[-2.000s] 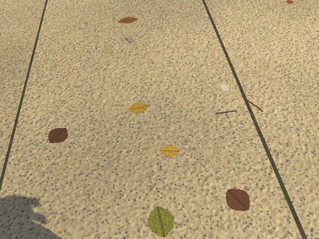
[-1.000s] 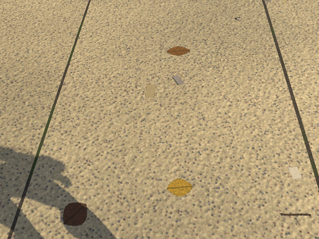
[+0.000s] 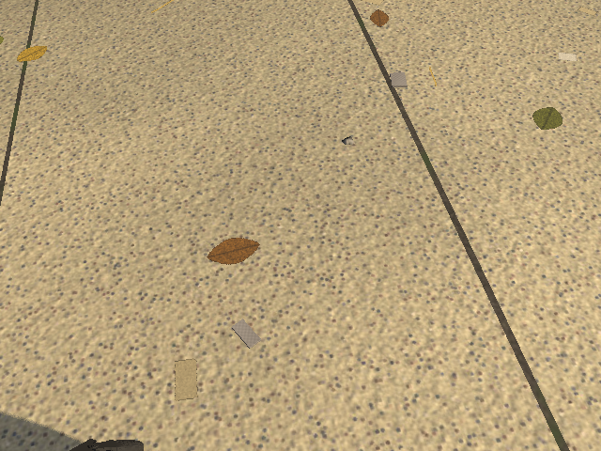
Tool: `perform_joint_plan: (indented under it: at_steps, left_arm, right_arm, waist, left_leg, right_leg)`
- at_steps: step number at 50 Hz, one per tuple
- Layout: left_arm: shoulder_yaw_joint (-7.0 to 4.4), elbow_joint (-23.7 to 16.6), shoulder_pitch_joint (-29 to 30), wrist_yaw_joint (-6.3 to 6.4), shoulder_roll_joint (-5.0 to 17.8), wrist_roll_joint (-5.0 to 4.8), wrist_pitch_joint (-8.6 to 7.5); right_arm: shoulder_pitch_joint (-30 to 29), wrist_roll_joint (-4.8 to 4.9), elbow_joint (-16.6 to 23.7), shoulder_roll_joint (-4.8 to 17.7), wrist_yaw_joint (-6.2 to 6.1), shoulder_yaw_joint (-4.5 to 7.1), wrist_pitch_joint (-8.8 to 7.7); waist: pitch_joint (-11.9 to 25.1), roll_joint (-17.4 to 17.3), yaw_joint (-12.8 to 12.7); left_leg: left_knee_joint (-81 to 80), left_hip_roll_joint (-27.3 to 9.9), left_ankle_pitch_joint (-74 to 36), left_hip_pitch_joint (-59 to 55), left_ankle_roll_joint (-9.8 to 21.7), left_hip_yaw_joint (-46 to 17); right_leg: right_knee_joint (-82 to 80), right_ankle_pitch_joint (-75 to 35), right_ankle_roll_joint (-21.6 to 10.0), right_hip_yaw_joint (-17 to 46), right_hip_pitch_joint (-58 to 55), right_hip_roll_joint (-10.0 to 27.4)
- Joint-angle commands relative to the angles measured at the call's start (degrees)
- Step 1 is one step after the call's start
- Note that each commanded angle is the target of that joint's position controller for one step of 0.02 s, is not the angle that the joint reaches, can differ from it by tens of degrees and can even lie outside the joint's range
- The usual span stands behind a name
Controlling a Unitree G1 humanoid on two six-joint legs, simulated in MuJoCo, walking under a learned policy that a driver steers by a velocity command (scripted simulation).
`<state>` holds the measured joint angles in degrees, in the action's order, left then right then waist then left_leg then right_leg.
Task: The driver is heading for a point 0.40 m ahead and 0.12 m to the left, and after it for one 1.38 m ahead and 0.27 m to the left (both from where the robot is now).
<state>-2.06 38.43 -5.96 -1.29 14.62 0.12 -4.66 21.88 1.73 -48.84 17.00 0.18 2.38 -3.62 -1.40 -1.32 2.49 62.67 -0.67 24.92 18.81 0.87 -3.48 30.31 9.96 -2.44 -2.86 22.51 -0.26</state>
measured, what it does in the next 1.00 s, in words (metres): walks ahead, turning left: left foot, then right foot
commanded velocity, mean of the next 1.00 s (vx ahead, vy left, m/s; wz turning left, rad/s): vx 0.28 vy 0.00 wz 0.32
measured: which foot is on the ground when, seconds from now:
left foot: up 0.00-0.40, down 0.42-1.00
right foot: down 0.00-0.42, up 0.44-0.86, down 0.88-1.00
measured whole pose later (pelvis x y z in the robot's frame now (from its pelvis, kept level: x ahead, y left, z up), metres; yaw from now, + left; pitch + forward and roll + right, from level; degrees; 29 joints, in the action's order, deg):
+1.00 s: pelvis +0.39 +0.07 +0.00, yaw +20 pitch +1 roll +0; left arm -2.5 44.0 -10.4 0.3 15.0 0.1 -0.4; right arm 8.0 -1.3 -42.5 14.4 -1.3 1.7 0.0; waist -0.8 -1.1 -0.6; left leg 33.4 3.2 19.0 15.2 1.1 -2.5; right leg 32.6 12.6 0.8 3.3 21.3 -0.2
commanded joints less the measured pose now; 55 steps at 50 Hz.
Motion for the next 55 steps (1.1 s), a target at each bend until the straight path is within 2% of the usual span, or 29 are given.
perform_joint_plan:
  at_steps: [1, 3, 7, 11, 16, 18, 20, 21, 22, 23, 24, 25, 26, 27, 28, 30, 32, 35, 38, 42, 43, 44, 45, 46, 47, 48, 51, 54, 55]
  left_arm:
    - [-1.98, 0.5, -7.2, 0.19, 5.7, 0.41, -0.62]
    - [-2.25, 1.4, -5.2, 0.00, 5.3, 0.62, -1.64]
    - [-3.09, 4.0, -6.0, 0.66, 7.1, 0.96, -2.33]
    - [-3.53, 5.6, -7.6, 1.50, 9.0, 0.47, -1.74]
    - [-4.40, 8.4, -12.0, 1.85, 11.3, -0.89, 0.33]
    - [-4.77, 8.2, -10.8, 2.25, 12.7, -1.18, 1.37]
    - [-4.92, 7.4, -9.2, 3.10, 13.5, -1.41, 2.55]
    - [-4.46, 6.9, -9.0, 3.32, 12.7, -1.50, 2.36]
    - [-2.49, 5.0, -13.9, 2.75, 6.0, 1.95, 1.44]
    - [-1.28, 3.8, -16.7, 1.70, 6.0, 1.39, -0.21]
    - [-2.75, 3.6, -9.5, 1.28, 11.1, -0.92, -0.86]
    - [-2.38, 1.8, -5.9, 1.51, 10.1, -1.64, -1.00]
    - [-2.39, 2.5, -5.4, 2.29, 9.4, -0.60, -0.64]
    - [-2.79, 2.5, -5.7, 2.86, 10.1, 0.11, 0.13]
    - [-2.98, 2.4, -6.6, 2.94, 10.2, 0.17, 1.02]
    - [-2.65, 3.4, -9.5, 3.14, 8.5, 0.27, 2.17]
    - [-2.26, 3.4, -8.8, 3.49, 7.3, 0.49, 2.67]
    - [-1.86, 2.8, -5.7, 3.43, 6.6, 0.37, 3.17]
    - [-1.84, 2.1, -2.2, 3.04, 6.9, -0.04, 3.45]
    - [-1.80, 3.1, -3.0, 1.98, 6.4, 0.12, 2.86]
    - [-1.82, 3.2, -3.6, 1.76, 6.4, 0.37, 2.54]
    - [-2.05, 2.5, -2.6, 1.81, 8.2, 0.94, 2.33]
    - [-2.84, 1.1, -1.1, 2.17, 12.5, 1.07, 2.44]
    - [-3.15, 1.4, -0.3, 2.17, 12.8, 0.74, 2.96]
    - [-2.86, 1.2, -0.4, 1.92, 10.4, -0.04, 3.39]
    - [-2.80, 1.3, -1.2, 1.74, 9.9, -0.21, 3.65]
    - [-3.59, 0.9, -2.6, 1.94, 11.6, -0.42, 3.74]
    - [-3.87, -0.3, -0.4, 2.71, 11.0, -1.09, 4.58]
    - [-3.79, -1.1, 0.4, 2.88, 10.3, -1.38, 4.97]
  right_arm:
    - [-3.5, -0.23, 5.6, 6.2, -0.39, 2.10, -0.44]
    - [-1.5, -0.09, 4.7, 3.5, -0.47, 1.81, 1.06]
    - [-5.7, -0.55, 6.6, 2.7, -0.47, 1.95, 1.72]
    - [-13.2, -0.67, 8.9, 1.1, 1.15, 1.18, 1.07]
    - [-20.7, -0.59, 13.4, 1.4, 2.85, 0.98, 1.22]
    - [-19.6, -0.89, 14.5, 2.8, 3.33, 1.72, 1.39]
    - [-8.9, -1.22, 12.4, 6.4, 3.19, 3.83, 1.39]
    - [-1.0, -1.41, 10.7, 9.8, 2.22, 5.57, 1.46]
    - [0.6, -1.46, 10.5, 16.3, 0.78, 6.68, 2.10]
    - [-0.7, -1.99, 13.7, 16.8, 1.15, 6.12, 1.55]
    - [-1.4, -2.01, 14.4, 12.8, 1.56, 5.22, 1.46]
    - [-4.6, -1.27, 14.1, 10.7, 1.51, 4.67, 1.15]
    - [-7.5, -0.59, 14.2, 9.1, 1.30, 4.27, 1.16]
    - [-9.9, -0.71, 14.7, 8.0, 0.88, 3.95, 1.41]
    - [-11.1, -1.57, 15.3, 8.0, 0.69, 3.84, 1.64]
    - [-12.4, -2.21, 15.2, 8.1, 0.45, 3.83, 1.54]
    - [-11.8, -2.04, 14.4, 8.3, -0.09, 3.77, 1.57]
    - [-12.1, -1.78, 13.4, 7.9, -0.94, 3.36, 2.48]
    - [-12.4, -2.31, 12.5, 7.4, -1.12, 2.87, 3.16]
    - [-13.1, -2.96, 9.8, 3.7, -0.28, 1.02, 2.65]
    - [-13.0, -2.66, 9.2, 3.4, -0.16, 0.79, 2.42]
    - [-10.5, -2.91, 8.4, 3.1, -0.20, 0.65, 2.00]
    - [-6.3, -3.96, 7.9, 4.2, -0.40, 1.08, 1.68]
    - [-4.5, -3.79, 7.6, 3.9, -1.01, 1.20, 1.79]
    - [-7.6, -3.91, 8.0, 4.5, -1.59, 1.24, 2.30]
    - [-9.8, -3.26, 8.7, 5.0, -2.05, 1.61, 2.98]
    - [-10.8, -2.42, 9.3, 4.0, -2.45, 2.14, 4.60]
    - [-8.9, -2.18, 8.7, 2.9, -2.10, 2.44, 4.24]
    - [-8.0, -2.28, 8.3, 3.8, -2.04, 2.87, 4.16]
  waist:
    - [2.9, 7.9, -4.0]
    - [1.7, 7.6, -2.0]
    - [-0.4, 4.9, -1.9]
    - [-2.2, 3.6, -4.5]
    - [-4.4, 3.0, -6.7]
    - [-2.9, 4.6, -4.7]
    - [3.8, 5.8, 1.3]
    - [8.3, 3.4, 5.6]
    - [14.5, -12.3, 1.1]
    - [27.5, -13.0, 0.2]
    - [26.1, -2.7, 4.0]
    - [17.6, -1.2, 2.4]
    - [11.5, 2.8, 0.2]
    - [8.9, 1.9, -1.7]
    - [8.0, 0.2, -3.4]
    - [8.8, -1.0, -4.9]
    - [9.7, -1.8, -4.6]
    - [10.4, -3.5, -3.5]
    - [8.9, -4.6, -2.1]
    - [7.1, -5.2, -2.6]
    - [6.4, -4.6, -3.4]
    - [5.9, -2.2, -2.4]
    - [6.2, 3.9, 1.3]
    - [7.1, 11.1, 2.6]
    - [6.5, 12.0, 0.8]
    - [5.9, 12.1, -0.4]
    - [6.4, 13.5, -1.2]
    - [8.6, 12.1, -0.4]
    - [9.0, 9.3, -0.5]
  left_leg:
    - [4.4, -6.4, -6.7, 20.3, -0.2, -2.5]
    - [3.4, -6.9, -9.6, 16.5, -0.9, -2.3]
    - [-4.3, -6.9, -19.6, 20.8, -1.8, -3.6]
    - [-18.2, -5.9, -29.5, 18.6, -0.9, 0.7]
    - [-25.9, -4.8, -24.2, 21.8, 1.8, 4.0]
    - [-27.0, -1.7, -18.4, 17.5, 3.6, 7.3]
    - [-29.4, 3.6, -17.8, 3.2, 6.0, 10.2]
    - [-34.3, 3.8, -27.7, -11.2, 8.2, 7.2]
    - [-28.8, -10.5, -53.4, -31.4, 14.6, -12.2]
    - [-35.5, -22.1, -51.7, -42.4, 26.5, -38.7]
    - [-37.4, -19.1, -52.5, -39.4, 23.0, -31.2]
    - [-37.8, -16.2, -51.5, -31.6, 20.1, -23.1]
    - [-39.2, -13.4, -50.0, -23.0, 17.5, -18.5]
    - [-40.9, -11.9, -49.2, -15.8, 16.5, -16.1]
    - [-42.2, -10.7, -50.1, -10.7, 16.1, -14.8]
    - [-43.0, -9.9, -54.5, -6.1, 16.2, -11.5]
    - [-42.7, -9.0, -56.3, -5.3, 15.6, -9.2]
    - [-42.5, -7.7, -49.0, -5.3, 13.6, -7.6]
    - [-43.1, -7.8, -38.8, -4.4, 12.6, -8.6]
    - [-40.1, -8.8, -32.6, -4.2, 11.0, -8.5]
    - [-38.5, -7.7, -29.8, -3.7, 9.2, -8.0]
    - [-36.9, -5.3, -25.0, -3.8, 6.4, -7.3]
    - [-32.8, -0.5, -16.7, -3.2, 3.7, -4.4]
    - [-30.5, 3.2, -8.9, -2.7, 1.0, 0.3]
    - [-29.5, 3.3, -7.4, -3.1, -0.6, 1.6]
    - [-28.2, 3.4, -7.0, -2.2, -0.7, 2.0]
    - [-26.5, 4.1, -4.6, -0.5, -0.1, 1.7]
    - [-31.2, 3.3, -7.7, -4.1, 0.8, 1.5]
    - [-33.9, 1.3, -11.8, -7.4, 1.5, 0.5]
  right_leg:
    - [-18.3, 1.4, -8.9, 17.9, -18.3, 15.8]
    - [-21.5, -4.0, -9.0, 12.3, -12.9, 14.8]
    - [-23.2, -13.4, -8.9, 3.7, -13.9, 14.5]
    - [-24.0, -14.7, -7.2, -3.2, -15.7, 13.4]
    - [-20.2, -20.3, -6.0, -5.9, -26.7, 16.8]
    - [-13.5, -38.6, -4.6, -7.8, -28.9, 16.7]
    - [3.4, -54.5, -2.1, -9.3, -27.0, 14.4]
    - [17.2, -46.0, 1.0, -10.1, -18.8, 11.4]
    - [38.0, 6.5, 4.8, -9.4, 2.1, 4.0]
    - [53.2, 31.3, 6.5, 3.2, 14.5, -4.2]
    - [53.8, 26.9, 5.3, 9.2, 16.8, -0.2]
    - [49.4, 21.8, 4.4, 8.0, 19.0, 1.9]
    - [45.1, 18.3, 4.9, 7.3, 18.1, 3.9]
    - [41.9, 15.9, 5.1, 7.4, 14.8, 4.9]
    - [40.5, 14.5, 5.4, 7.5, 11.0, 5.0]
    - [36.5, 12.5, 6.6, 6.3, 7.9, 4.4]
    - [31.0, 9.2, 7.5, 5.9, 7.7, 3.9]
    - [23.0, 2.5, 8.0, 6.1, 6.0, 4.0]
    - [15.5, -0.8, 7.7, 6.3, 3.1, 3.8]
    - [3.8, -2.0, 5.2, 5.2, -4.8, 3.3]
    - [-2.3, -6.5, 3.8, 4.5, -8.2, 2.6]
    - [-5.2, -17.1, 2.4, 7.5, -10.6, 4.6]
    - [-3.3, -30.5, -0.2, 12.9, -12.1, 9.2]
    - [-4.2, -27.0, -5.1, 16.5, -11.0, 11.4]
    - [-6.0, -20.3, -7.2, 20.4, -9.3, 12.2]
    - [-7.0, -16.6, -7.7, 22.6, -8.7, 12.4]
    - [-7.1, -17.1, -8.7, 26.8, -9.4, 13.2]
    - [-4.4, -18.9, -7.2, 25.8, -8.6, 11.0]
    - [-2.2, -16.6, -5.4, 23.4, -6.0, 8.7]
Keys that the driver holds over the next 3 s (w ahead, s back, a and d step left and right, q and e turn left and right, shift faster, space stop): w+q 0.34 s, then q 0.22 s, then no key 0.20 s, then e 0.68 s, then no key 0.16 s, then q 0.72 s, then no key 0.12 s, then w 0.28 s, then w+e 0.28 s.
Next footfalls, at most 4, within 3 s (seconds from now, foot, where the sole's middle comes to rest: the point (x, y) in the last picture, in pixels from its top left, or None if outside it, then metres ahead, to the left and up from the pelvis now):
0.42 left None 0.37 0.17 -0.77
0.88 right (325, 427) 0.52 -0.02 -0.77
1.48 right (351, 448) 0.47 -0.07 -0.77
1.86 left None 0.43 0.15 -0.77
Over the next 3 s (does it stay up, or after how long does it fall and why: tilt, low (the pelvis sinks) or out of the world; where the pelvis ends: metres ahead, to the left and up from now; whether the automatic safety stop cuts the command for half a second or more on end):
stays up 0.52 0.07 0.00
